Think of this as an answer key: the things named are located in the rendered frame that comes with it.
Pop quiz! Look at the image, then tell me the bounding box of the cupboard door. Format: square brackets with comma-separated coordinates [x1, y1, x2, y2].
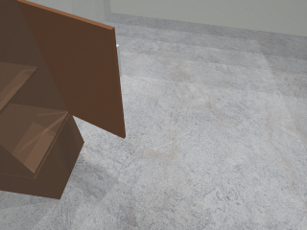
[17, 0, 126, 139]

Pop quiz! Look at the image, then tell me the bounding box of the handle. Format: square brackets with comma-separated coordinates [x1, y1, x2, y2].
[116, 44, 122, 78]

